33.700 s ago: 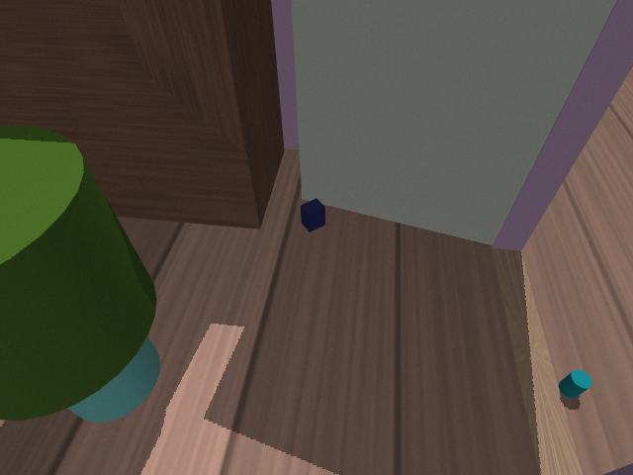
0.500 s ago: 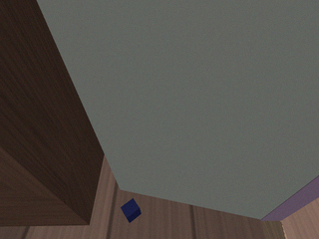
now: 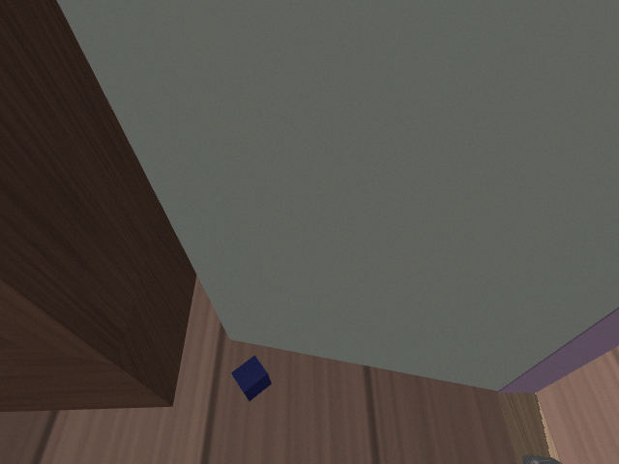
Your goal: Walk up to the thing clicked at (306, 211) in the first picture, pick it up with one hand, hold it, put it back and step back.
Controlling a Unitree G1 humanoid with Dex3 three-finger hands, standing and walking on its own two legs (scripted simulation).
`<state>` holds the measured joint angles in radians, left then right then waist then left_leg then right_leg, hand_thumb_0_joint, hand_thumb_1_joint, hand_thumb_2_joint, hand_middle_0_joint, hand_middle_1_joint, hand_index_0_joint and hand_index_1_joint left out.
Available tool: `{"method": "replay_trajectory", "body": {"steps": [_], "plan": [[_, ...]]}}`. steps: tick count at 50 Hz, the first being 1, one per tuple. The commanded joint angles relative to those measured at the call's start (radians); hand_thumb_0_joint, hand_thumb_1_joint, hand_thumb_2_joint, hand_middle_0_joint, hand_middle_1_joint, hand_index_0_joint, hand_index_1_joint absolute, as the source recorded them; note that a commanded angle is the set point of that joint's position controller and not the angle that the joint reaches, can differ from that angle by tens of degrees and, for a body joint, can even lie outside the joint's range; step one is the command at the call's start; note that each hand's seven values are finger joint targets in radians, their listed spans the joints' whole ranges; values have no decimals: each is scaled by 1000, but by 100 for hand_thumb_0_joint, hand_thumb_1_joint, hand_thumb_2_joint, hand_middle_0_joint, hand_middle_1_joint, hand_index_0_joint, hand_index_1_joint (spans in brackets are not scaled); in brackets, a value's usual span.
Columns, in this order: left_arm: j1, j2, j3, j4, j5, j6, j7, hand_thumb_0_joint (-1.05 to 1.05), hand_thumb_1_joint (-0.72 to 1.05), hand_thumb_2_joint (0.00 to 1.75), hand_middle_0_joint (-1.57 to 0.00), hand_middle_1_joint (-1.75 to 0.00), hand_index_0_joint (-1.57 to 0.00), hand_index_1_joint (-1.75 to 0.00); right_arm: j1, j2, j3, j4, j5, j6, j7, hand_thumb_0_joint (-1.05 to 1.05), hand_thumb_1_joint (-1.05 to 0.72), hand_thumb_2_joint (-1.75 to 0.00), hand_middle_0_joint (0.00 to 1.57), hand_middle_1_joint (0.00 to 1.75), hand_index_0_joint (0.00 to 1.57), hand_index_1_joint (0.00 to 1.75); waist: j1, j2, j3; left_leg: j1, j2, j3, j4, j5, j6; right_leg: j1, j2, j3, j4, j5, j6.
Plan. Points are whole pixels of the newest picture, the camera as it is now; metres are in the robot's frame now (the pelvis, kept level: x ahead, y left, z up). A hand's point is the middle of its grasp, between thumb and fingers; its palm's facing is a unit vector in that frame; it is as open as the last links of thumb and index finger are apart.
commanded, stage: step back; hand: left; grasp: from above
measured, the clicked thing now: (252, 378) +0.43 +0.21 -0.72
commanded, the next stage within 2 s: none
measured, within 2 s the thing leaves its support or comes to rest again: neither
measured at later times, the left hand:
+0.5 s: hand out of the picture +0.04 +0.29 -0.17, palm faces -0.11 -0.92 -0.37, open 7.3 cm
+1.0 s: hand out of the picture -0.08 +0.30 -0.16, palm faces -0.02 -0.92 -0.39, open 7.3 cm
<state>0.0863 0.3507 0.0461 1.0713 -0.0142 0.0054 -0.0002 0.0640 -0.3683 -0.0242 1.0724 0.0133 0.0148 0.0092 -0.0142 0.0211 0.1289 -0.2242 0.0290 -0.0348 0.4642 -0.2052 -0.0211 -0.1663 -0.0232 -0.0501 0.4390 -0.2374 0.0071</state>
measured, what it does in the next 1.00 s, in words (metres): walks backwards: left foot, then right foot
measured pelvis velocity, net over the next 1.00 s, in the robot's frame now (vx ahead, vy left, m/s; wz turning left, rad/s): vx -0.23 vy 0.03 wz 0.00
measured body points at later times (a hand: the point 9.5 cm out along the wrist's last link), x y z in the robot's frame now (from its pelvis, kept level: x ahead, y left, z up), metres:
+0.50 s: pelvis -0.09 +0.04 -0.01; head +0.00 +0.05 +0.43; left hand +0.05 +0.34 -0.15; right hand -0.02 -0.28 -0.13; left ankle -0.04 +0.14 -0.74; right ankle -0.14 -0.10 -0.68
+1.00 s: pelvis -0.23 +0.03 -0.02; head -0.16 +0.04 +0.42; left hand -0.08 +0.34 -0.13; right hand -0.14 -0.29 -0.14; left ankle -0.23 +0.15 -0.75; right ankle -0.15 -0.10 -0.74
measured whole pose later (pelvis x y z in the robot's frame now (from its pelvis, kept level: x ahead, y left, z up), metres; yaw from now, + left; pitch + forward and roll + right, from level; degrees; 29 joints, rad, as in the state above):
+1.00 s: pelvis -0.23 +0.03 -0.02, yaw +0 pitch -3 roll +1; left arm 0.09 0.38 0.07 0.76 0.02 0.04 0.01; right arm 0.15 -0.39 -0.05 0.89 -0.01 0.03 -0.02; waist 0.00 -0.02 0.22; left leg -0.25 -0.05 -0.05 0.66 -0.36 0.00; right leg -0.40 -0.05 0.00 0.69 -0.25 0.01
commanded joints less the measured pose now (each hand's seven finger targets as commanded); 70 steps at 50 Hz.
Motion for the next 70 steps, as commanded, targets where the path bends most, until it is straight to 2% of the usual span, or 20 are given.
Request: {"method": "replay_trajectory", "body": {"steps": [1, 6, 8, 10, 12, 18, 26, 30, 31, 32, 33, 37, 43, 48, 50, 51, 52, 56, 63, 70], "plan": [[-26, 274, 64, -116, 9, 0, 22, 0, 90, 90, -20, -30, -20, -30, 25, -213, -59, -93, 1, 12, -7, 0, -90, -90, 20, 30, 20, 30, -6, -98, -210, 47, 4, 0, 187, 254, 74, -24, -198, 164, -14, 380, -150], [-133, 311, 73, -214, 41, 11, 23, 0, 90, 90, -20, -30, -20, -30, 140, -203, -79, -129, -11, 34, 9, 0, -90, -90, 20, 30, 20, 30, -43, -241, -191, 45, -50, -26, 419, -278, 81, -205, -336, 237, 6, 351, -247], [-144, 285, 66, -235, 34, 19, 23, 0, 90, 90, -20, -30, -20, -30, 171, -212, -84, -132, -11, 22, 12, 0, -90, -90, 20, 30, 20, 30, -54, -170, -176, 27, -9, -26, 214, 50, 90, -157, -216, 143, 161, 270, -155], [-105, 198, 54, -248, 10, 33, 35, 0, 90, 90, -20, -30, -20, -30, 125, -316, -106, -166, -30, 5, -1, 0, -90, -90, 20, 30, 20, 30, -38, 175, -133, 65, 226, -401, -66, 571, 174, -302, 113, 94, 491, -218, -43], [-32, 194, 51, -241, 14, 46, 44, 0, 90, 90, -20, -30, -20, -30, 131, -315, -105, -180, -40, -8, -14, 0, -90, -90, 20, 30, 20, 30, -9, 93, -152, 110, 282, -374, -13, 791, 233, -336, 118, 209, 685, -422, -49], [31, 236, 64, -224, 19, 46, 43, 0, 90, 90, -20, -30, -20, -30, 42, -247, -94, -260, -43, -12, -39, 0, -90, -90, 20, 30, 20, 30, 18, 120, -179, 106, 205, -229, 8, 508, 241, -330, 123, 239, 809, -271, -20], [51, 209, 74, -265, 29, 19, 26, 0, 90, 90, -20, -30, -20, -30, 106, -262, -99, -278, -39, -5, -44, 0, -90, -90, 20, 30, 20, 30, -21, 122, -219, 199, 237, -205, 71, 450, 273, -244, 45, 128, 380, -274, 10], [188, 202, 83, -204, 43, 2, 24, 0, 90, 90, -20, -30, -20, -30, 37, -252, -87, -291, -19, 16, -32, 0, -90, -90, 20, 30, 20, 30, 41, 96, -232, -37, 150, -112, 173, 203, 161, 53, 35, 83, -16, 71, -42], [176, 266, 100, -220, 55, -4, 23, 0, 90, 90, -20, -30, -20, -30, 42, -221, -77, -295, -10, 18, -28, 0, -90, -90, 20, 30, 20, 30, 31, -51, -209, -199, 66, -69, 257, 31, 97, 92, -85, 298, -20, 125, -90], [124, 338, 116, -247, 45, -2, 19, 0, 90, 90, -20, -30, -20, -30, 39, -180, -65, -304, -8, 19, -30, 0, -90, -90, 20, 30, 20, 30, 25, -248, -137, -344, -108, 4, 420, -306, 36, 31, -257, 519, -105, 95, -196], [71, 415, 123, -290, 61, -3, 23, 0, 90, 90, -20, -30, -20, -30, 7, -215, -85, -296, -17, 26, -44, 0, -90, -90, 20, 30, 20, 30, 74, -312, -97, -245, -127, -91, 666, -450, 20, -193, -411, 684, -146, 150, -347], [-50, 257, 98, -325, 45, -6, 32, 0, 90, 90, -20, -30, -20, -30, 119, -195, -71, -225, 2, 20, -37, 0, -90, -90, 20, 30, 20, 30, -28, -161, -74, -267, -173, -154, 759, -280, 21, -110, -178, 284, -32, 375, -192], [106, 224, 93, -333, 52, 6, 42, 0, 90, 90, -20, -30, -20, -30, 81, -187, -55, -270, -11, 2, -44, 0, -90, -90, 20, 30, 20, 30, 78, -184, -179, -303, -106, -67, 459, -325, -11, 200, -193, 275, 70, 514, -223], [41, 264, 86, -369, 26, 31, 31, 0, 90, 90, -20, -30, -20, -30, 211, -186, -75, -230, -32, -9, -37, 0, -90, -90, 20, 30, 20, 30, 0, -210, -232, -12, -58, 31, -55, -19, 32, 66, -176, 244, 200, 450, -165], [56, 198, 68, -390, 18, 40, 28, 0, 90, 90, -20, -30, -20, -30, 179, -314, -113, -250, -61, -12, -34, 0, -90, -90, 20, 30, 20, 30, 7, 84, -220, 133, 193, -331, -81, 235, 130, -261, 3, 161, 392, 15, -55], [2, 213, 83, -388, 18, 40, 39, 0, 90, 90, -20, -30, -20, -30, 124, -384, -119, -269, -57, -8, -22, 0, -90, -90, 20, 30, 20, 30, -18, 213, -168, -8, 336, -473, -136, 271, 266, -294, 126, 138, 558, -395, -29], [-21, 236, 94, -382, 32, 40, 47, 0, 90, 90, -20, -30, -20, -30, 109, -395, -122, -276, -55, -12, -24, 0, -90, -90, 20, 30, 20, 30, -46, 221, -135, -128, 392, -568, -165, 234, 346, -246, 119, 239, 726, -441, -23], [127, 229, 95, -310, 16, 39, 31, 0, 90, 90, -20, -30, -20, -30, -14, -241, -83, -309, -54, -14, -34, 0, -90, -90, 20, 30, 20, 30, 61, 95, -99, -30, 187, -197, -80, 279, 221, -341, 146, 251, 853, -244, -29], [121, 205, 82, -318, 29, 20, 23, 0, 90, 90, -20, -30, -20, -30, 93, -251, -96, -314, -41, -5, -34, 0, -90, -90, 20, 30, 20, 30, -22, 158, -175, 163, 217, -185, -9, 301, 288, -284, 81, 159, 523, -282, 40], [311, 244, 103, -206, 50, 12, 11, 0, 90, 90, -20, -30, -20, -30, 10, -257, -96, -340, -24, 37, -24, 0, -90, -90, 20, 30, 20, 30, 50, 100, -208, -169, 108, -142, 105, -105, 124, 66, 9, 136, -23, -85, -50]]}}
